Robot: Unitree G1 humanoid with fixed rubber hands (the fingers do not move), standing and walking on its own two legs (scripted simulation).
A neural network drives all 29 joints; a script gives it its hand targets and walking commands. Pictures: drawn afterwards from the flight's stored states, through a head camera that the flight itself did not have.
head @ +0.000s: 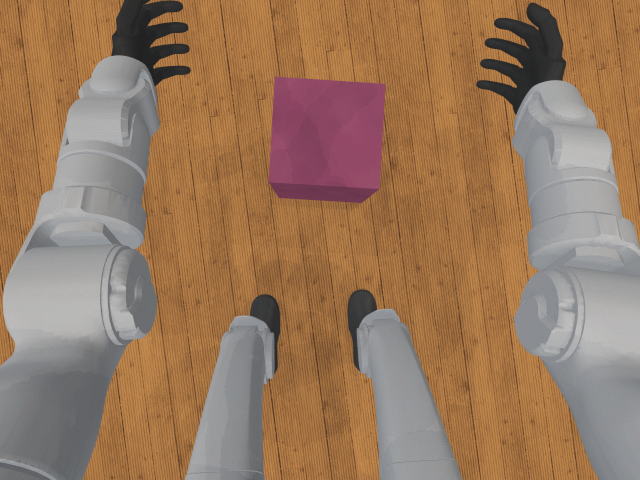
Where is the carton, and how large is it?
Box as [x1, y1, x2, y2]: [269, 77, 384, 202]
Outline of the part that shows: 275,77 269,183 279,197 361,202 379,188 384,84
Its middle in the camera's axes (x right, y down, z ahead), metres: +0.01 -0.21 +0.86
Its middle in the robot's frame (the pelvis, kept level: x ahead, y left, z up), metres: +0.56 -0.04 -0.54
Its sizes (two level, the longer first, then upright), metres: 0.210 0.200 0.250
